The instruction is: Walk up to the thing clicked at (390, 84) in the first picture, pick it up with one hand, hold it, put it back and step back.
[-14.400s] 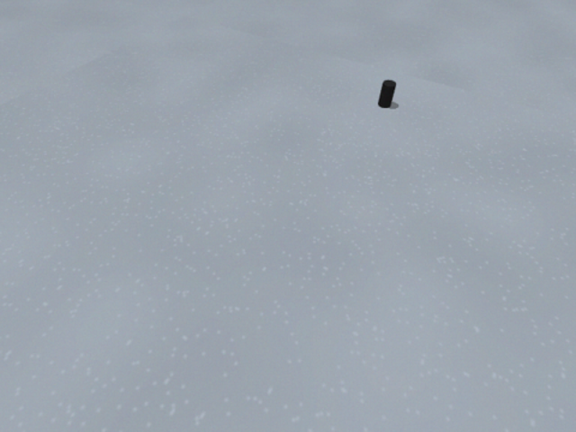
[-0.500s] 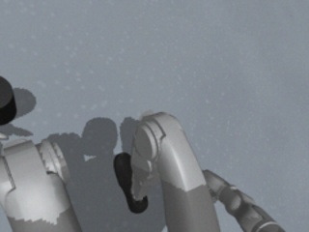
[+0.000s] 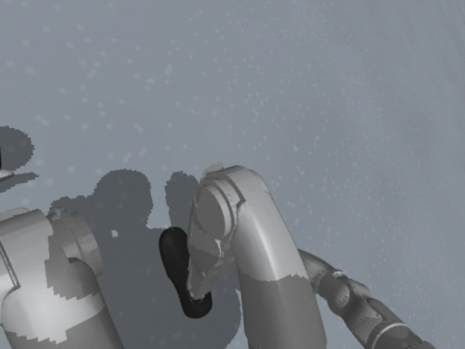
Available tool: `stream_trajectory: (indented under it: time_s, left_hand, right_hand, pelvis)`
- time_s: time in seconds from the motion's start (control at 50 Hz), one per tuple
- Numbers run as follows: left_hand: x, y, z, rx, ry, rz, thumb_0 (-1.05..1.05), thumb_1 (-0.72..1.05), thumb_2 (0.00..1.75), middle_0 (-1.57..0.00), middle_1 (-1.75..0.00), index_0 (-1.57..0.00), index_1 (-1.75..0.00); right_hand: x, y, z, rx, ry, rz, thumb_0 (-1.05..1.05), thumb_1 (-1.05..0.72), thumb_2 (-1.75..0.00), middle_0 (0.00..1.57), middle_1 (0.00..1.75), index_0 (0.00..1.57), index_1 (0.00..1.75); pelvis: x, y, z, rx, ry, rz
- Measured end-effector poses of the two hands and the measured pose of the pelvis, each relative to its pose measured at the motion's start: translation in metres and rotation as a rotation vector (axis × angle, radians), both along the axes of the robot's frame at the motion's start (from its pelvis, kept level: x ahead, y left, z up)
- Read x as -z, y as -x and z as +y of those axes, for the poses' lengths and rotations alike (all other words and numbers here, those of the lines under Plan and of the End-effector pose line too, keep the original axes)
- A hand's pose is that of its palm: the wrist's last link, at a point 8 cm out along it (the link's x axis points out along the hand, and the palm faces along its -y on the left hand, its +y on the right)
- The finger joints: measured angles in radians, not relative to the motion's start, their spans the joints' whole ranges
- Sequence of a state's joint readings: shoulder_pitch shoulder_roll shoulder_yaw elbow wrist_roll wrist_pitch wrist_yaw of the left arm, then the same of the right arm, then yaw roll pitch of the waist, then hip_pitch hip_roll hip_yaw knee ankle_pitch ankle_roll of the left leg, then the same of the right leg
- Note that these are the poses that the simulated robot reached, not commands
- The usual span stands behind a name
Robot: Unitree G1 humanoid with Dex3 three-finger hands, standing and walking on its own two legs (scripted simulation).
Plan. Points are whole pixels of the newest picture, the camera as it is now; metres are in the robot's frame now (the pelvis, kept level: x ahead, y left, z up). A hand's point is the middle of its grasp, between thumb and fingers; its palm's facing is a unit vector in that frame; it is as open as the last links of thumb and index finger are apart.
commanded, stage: close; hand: left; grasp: from the side
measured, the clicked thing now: out of the picture +0.44 +0.24 -0.21
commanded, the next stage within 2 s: settle in 0.40 s
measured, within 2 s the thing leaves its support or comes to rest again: leaves its support in 0.84 s
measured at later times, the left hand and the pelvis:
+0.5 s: hand out of the picture +0.44 +0.24 -0.17, palm faces +0.20 -0.98 -0.03, open 11.1 cm; pelvis +0.00 +0.00 +0.00, yaw -1 degrees
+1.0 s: hand out of the picture +0.43 +0.25 -0.14, palm faces +0.20 -0.98 -0.02, open 11.4 cm; pelvis +0.00 +0.00 +0.01, yaw +0 degrees
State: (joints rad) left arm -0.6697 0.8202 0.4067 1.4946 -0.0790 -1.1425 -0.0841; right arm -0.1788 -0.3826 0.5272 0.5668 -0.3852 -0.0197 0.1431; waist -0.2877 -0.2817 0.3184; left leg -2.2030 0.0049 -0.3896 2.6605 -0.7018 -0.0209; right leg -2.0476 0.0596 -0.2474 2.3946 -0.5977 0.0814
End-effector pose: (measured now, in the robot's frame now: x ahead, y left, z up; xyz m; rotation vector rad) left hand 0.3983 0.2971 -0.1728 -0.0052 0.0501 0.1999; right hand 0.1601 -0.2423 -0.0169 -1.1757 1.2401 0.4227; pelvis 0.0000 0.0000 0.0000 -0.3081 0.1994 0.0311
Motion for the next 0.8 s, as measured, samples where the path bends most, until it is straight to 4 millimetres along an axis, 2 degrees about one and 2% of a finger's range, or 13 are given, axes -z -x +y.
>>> stream_trajectory:
  time_s: [0.2, 0.32, 0.4, 0.6, 0.8]
  left_hand:
    - [-0.004, -0.009, -0.006, 0.032, -0.029, -0.007, -0.01, 0.04, 0.46, -0.45, -0.44, -0.43, -0.43]
    - [-0.003, -0.007, -0.005, -0.005, -0.016, -0.002, 0.00, -0.01, 0.52, -0.59, -0.59, -0.49, -0.59]
    - [-0.003, -0.010, -0.005, -0.006, -0.023, -0.006, 0.02, -0.09, 0.56, -0.63, -0.69, -0.54, -0.69]
    - [-0.003, -0.014, -0.006, 0.003, -0.032, -0.019, 0.05, -0.30, 0.75, -0.66, -0.89, -0.59, -0.87]
    - [-0.002, -0.011, -0.008, 0.003, -0.018, -0.014, 0.04, -0.40, 0.90, -0.65, -0.98, -0.59, -0.96]
  right_hand:
    - [-0.001, -0.004, 0.004, 0.000, 0.001, -0.006, 0.00, -0.90, -0.90, 0.20, 0.30, 0.21, 0.30]
    - [-0.003, 0.001, 0.005, 0.005, 0.003, 0.012, 0.00, -0.89, -0.90, 0.20, 0.30, 0.21, 0.30]
    - [-0.005, 0.005, 0.003, 0.014, 0.014, 0.022, 0.00, -0.89, -0.90, 0.20, 0.30, 0.21, 0.30]
    - [-0.007, 0.009, -0.003, 0.033, 0.028, 0.043, 0.00, -0.90, -0.90, 0.20, 0.30, 0.21, 0.30]
    - [-0.005, 0.002, 0.000, 0.040, 0.013, 0.034, 0.00, -0.92, -0.91, 0.20, 0.30, 0.21, 0.30]
  pelvis:
    - [-0.001, 0.000, 0.001, 0.006, 0.009, 0.001]
    - [-0.003, 0.001, 0.000, 0.009, 0.011, 0.006]
    - [-0.004, 0.001, 0.000, 0.011, 0.014, 0.009]
    - [-0.005, -0.001, 0.001, 0.015, 0.019, 0.014]
    - [-0.006, -0.001, 0.002, 0.013, 0.019, 0.023]
